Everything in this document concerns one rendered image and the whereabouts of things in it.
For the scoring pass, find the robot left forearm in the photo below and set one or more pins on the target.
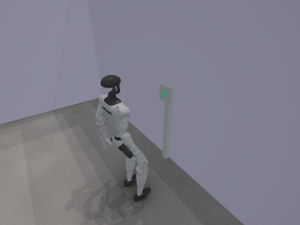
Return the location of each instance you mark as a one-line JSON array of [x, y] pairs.
[[102, 128]]

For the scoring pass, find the robot left upper arm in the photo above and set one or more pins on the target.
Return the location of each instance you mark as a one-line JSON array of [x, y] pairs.
[[99, 116]]

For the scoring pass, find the robot right upper arm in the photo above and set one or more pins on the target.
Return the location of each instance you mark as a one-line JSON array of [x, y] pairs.
[[123, 113]]

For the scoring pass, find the right robot shin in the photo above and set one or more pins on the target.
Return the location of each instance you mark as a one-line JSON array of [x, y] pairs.
[[141, 180]]

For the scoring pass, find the right robot hand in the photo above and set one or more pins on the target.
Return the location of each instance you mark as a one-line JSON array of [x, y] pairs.
[[141, 160]]

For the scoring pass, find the panel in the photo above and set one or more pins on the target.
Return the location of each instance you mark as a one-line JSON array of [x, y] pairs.
[[168, 110]]

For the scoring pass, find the button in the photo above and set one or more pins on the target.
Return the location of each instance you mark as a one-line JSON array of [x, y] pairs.
[[163, 94]]

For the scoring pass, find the left robot hand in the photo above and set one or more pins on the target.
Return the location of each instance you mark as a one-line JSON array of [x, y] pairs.
[[105, 138]]

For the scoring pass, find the robot right forearm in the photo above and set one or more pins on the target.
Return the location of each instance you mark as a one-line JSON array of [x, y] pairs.
[[131, 146]]

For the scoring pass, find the robot right thigh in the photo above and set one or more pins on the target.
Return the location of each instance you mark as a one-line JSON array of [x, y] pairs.
[[129, 154]]

